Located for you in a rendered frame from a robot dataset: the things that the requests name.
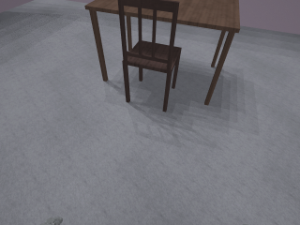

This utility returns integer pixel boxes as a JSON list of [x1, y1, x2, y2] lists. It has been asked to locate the table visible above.
[[84, 0, 240, 106]]

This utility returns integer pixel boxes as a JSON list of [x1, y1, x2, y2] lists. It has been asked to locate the chair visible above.
[[117, 0, 182, 112]]

